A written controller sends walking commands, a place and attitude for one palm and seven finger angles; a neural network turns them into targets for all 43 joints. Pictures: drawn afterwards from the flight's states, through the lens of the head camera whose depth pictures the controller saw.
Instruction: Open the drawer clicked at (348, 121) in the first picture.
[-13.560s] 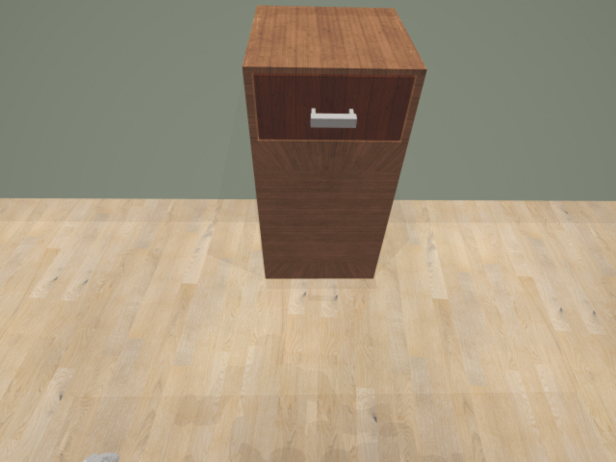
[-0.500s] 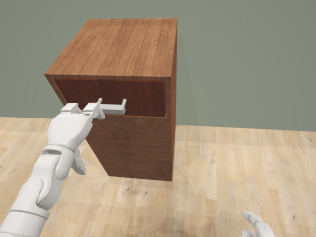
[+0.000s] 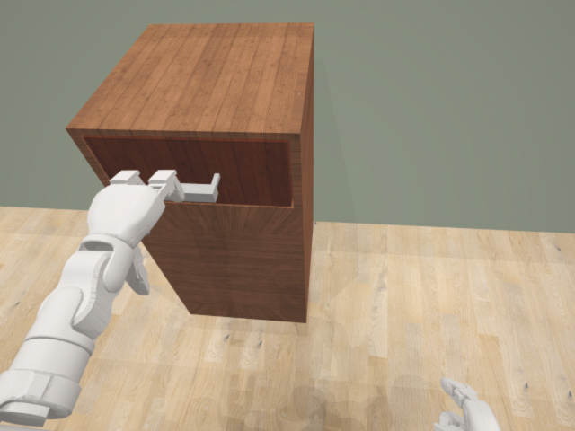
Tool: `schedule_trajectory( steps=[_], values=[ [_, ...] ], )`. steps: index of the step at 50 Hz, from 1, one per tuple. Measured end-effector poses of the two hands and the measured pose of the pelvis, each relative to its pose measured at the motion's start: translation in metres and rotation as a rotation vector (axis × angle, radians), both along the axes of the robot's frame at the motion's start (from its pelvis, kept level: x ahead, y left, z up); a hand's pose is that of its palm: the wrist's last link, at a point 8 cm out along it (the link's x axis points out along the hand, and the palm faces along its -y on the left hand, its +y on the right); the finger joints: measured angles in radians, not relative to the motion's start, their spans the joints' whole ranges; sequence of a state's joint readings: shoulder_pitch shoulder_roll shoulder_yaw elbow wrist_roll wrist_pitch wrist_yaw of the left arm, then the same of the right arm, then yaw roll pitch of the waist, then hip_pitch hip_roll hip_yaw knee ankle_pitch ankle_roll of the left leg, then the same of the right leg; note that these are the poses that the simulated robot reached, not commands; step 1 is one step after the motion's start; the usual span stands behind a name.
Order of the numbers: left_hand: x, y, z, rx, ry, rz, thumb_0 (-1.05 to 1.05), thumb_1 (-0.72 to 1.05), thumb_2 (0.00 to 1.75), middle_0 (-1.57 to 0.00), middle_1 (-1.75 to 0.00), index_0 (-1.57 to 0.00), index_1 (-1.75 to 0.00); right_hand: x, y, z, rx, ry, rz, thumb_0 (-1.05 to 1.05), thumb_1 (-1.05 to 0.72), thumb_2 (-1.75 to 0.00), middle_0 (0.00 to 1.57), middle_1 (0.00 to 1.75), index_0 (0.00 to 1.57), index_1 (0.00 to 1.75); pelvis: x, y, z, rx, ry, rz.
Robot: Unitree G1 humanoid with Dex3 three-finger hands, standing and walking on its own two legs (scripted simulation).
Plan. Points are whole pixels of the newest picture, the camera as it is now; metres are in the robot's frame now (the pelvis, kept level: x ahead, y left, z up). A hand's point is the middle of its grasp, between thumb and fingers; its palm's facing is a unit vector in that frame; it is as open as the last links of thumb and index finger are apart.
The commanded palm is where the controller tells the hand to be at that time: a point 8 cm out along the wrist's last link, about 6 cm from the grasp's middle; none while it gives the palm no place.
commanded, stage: move the hooked fingers above the handle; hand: left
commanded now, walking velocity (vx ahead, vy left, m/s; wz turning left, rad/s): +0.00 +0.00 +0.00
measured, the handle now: (190, 184) +0.54 +0.27 -0.02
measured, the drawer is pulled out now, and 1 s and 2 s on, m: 0.00 0.00 0.00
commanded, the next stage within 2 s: lower the fingers behind the handle in 1.78 s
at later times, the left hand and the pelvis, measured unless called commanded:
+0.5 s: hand (164, 207) +0.41 +0.25 +0.06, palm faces -0.03 -0.02 -1.00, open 13.9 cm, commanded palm +0.40 +0.26 +0.12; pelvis +0.00 +0.01 -0.01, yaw -1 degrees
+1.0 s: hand (172, 186) +0.47 +0.27 +0.04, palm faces -0.06 +0.00 -1.00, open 13.9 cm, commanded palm +0.46 +0.27 +0.10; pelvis +0.01 +0.01 -0.02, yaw -1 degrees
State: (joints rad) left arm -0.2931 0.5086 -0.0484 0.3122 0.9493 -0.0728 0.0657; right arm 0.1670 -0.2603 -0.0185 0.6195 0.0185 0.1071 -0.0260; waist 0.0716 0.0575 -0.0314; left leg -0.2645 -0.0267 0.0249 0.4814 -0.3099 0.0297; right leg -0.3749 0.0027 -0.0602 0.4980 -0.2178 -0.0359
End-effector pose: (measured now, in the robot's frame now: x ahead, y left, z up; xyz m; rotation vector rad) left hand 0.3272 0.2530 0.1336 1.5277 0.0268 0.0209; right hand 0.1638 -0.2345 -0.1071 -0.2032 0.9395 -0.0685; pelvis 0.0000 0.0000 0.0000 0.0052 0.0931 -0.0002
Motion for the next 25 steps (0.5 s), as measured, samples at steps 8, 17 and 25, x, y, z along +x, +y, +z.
schedule_trajectory(
  steps=[8, 17, 25],
  values=[
    [0.018, -0.005, -0.007, 0.005, -0.009, -0.019, 0.0, -0.49, 0.3, -0.31, -1.2, -0.31, -1.2, -0.026, -0.012, -0.01, -0.016, 0.076, -0.057, 0.01, -0.91, -0.9, 0.2, 0.3, 0.2, 0.3, 0.002, 0.002, -0.002, 0.001, 0.028, -0.008],
    [0.045, 0.001, -0.012, 0.027, 0.01, -0.001, 0.0, -0.49, 0.3, -0.32, -1.2, -0.32, -1.2, -0.049, -0.014, -0.016, -0.023, 0.129, -0.104, 0.01, -0.91, -0.9, 0.2, 0.3, 0.2, 0.3, 0.003, 0.004, -0.005, 0.0, 0.057, -0.011],
    [0.064, 0.0, -0.018, 0.024, 0.028, -0.012, 0.0, -0.49, 0.3, -0.31, -1.2, -0.31, -1.2, -0.062, -0.015, -0.02, -0.029, 0.166, -0.127, 0.01, -0.91, -0.9, 0.2, 0.3, 0.2, 0.3, 0.004, 0.007, -0.007, 0.0, 0.081, -0.016]
  ],
)
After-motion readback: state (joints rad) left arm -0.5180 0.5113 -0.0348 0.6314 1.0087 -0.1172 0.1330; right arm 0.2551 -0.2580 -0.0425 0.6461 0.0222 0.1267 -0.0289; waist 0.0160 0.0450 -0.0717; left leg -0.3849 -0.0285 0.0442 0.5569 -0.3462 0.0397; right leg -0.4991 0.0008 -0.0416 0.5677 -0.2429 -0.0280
